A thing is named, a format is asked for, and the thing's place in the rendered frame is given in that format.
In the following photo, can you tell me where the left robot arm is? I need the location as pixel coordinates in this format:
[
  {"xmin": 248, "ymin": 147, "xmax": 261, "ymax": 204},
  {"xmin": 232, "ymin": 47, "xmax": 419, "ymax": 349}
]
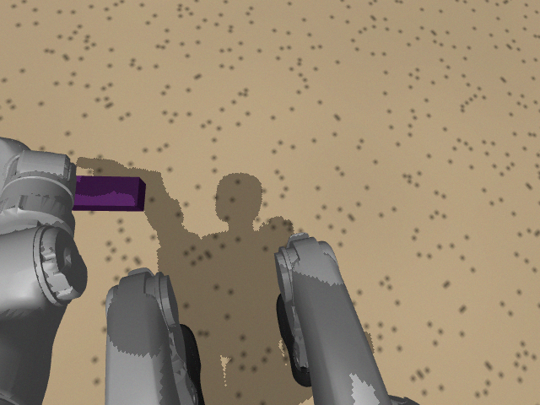
[{"xmin": 0, "ymin": 149, "xmax": 88, "ymax": 405}]

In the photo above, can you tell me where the right robot foot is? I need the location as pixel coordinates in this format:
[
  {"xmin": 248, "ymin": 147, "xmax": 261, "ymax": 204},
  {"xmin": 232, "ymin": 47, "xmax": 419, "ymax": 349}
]
[{"xmin": 276, "ymin": 293, "xmax": 311, "ymax": 387}]

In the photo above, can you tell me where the carton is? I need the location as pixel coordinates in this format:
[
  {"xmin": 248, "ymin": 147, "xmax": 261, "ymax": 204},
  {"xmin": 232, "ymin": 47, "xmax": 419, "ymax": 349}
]
[{"xmin": 72, "ymin": 175, "xmax": 146, "ymax": 212}]

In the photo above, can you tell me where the left robot hand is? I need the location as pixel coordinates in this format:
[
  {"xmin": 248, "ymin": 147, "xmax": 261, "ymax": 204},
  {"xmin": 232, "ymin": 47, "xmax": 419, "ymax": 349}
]
[{"xmin": 0, "ymin": 137, "xmax": 30, "ymax": 197}]

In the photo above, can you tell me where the left robot foot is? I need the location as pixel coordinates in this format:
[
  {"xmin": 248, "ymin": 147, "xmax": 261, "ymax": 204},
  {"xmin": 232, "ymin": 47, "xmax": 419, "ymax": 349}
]
[{"xmin": 180, "ymin": 324, "xmax": 205, "ymax": 405}]

